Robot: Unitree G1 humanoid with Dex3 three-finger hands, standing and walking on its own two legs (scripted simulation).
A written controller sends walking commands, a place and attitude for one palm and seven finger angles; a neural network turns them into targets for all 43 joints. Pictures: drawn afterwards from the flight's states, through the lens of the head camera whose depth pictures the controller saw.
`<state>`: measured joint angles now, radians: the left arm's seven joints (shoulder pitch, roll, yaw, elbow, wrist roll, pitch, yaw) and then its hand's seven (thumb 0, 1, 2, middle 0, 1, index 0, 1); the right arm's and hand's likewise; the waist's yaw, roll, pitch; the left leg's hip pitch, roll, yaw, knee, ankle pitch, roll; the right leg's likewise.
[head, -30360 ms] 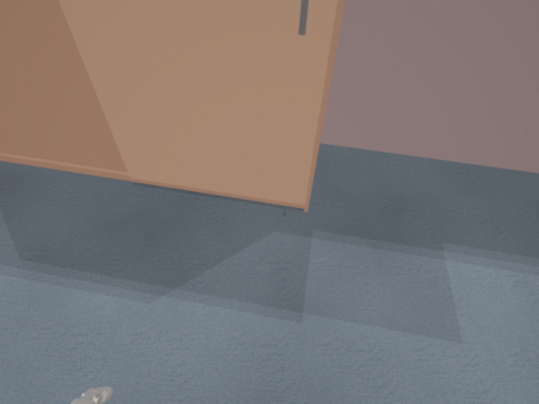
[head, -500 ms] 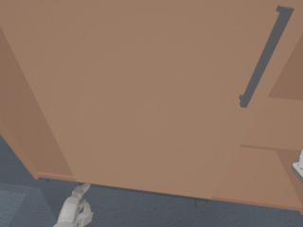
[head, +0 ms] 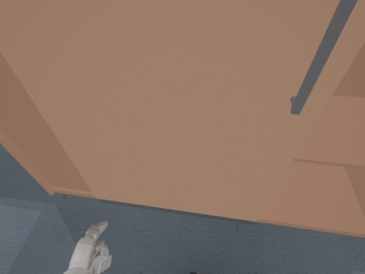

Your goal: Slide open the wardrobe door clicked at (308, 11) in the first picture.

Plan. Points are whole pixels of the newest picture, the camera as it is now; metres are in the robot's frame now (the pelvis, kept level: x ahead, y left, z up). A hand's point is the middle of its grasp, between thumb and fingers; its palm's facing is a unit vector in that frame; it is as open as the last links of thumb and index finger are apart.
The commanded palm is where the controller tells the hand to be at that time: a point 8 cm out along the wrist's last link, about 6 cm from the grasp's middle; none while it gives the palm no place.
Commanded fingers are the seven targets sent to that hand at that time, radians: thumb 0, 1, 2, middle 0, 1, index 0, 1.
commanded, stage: step back with the hand held close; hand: right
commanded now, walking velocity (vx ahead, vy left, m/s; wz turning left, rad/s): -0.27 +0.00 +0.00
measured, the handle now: (318, 53) +0.50 -0.28 +0.25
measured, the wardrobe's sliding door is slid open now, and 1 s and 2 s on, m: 0.59 0.59 0.59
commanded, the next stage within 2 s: stop stepping back and stand still in 0.84 s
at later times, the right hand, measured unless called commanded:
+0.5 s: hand out of the picture +0.15 -0.30 +0.19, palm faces +0.43 +0.83 -0.37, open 7.4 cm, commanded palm +0.09 -0.34 +0.18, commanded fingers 0.00 -0.90 -0.90 0.20 0.30 0.20 0.30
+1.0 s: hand out of the picture +0.00 -0.36 +0.20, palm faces +0.36 +0.81 -0.46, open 7.4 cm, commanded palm -0.04 -0.40 +0.18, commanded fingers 0.00 -0.90 -0.90 0.20 0.30 0.20 0.30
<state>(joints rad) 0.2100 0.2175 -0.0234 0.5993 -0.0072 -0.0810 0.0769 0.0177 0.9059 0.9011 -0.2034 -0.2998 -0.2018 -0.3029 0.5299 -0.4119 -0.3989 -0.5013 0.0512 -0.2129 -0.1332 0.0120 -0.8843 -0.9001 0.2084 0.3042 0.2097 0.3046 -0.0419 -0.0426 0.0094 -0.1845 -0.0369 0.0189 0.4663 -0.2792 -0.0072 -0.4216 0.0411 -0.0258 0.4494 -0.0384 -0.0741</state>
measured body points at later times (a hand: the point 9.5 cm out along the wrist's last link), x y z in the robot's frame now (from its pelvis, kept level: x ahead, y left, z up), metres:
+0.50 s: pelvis -0.05 -0.04 +0.01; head -0.04 -0.08 +0.46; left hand +0.14 +0.17 -0.05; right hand +0.12 -0.35 +0.21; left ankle -0.11 +0.08 -0.70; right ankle +0.12 -0.05 -0.73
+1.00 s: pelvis -0.20 -0.11 +0.00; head -0.20 -0.14 +0.45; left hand -0.06 +0.13 -0.07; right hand -0.02 -0.40 +0.22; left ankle -0.24 -0.01 -0.74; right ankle -0.02 -0.16 -0.71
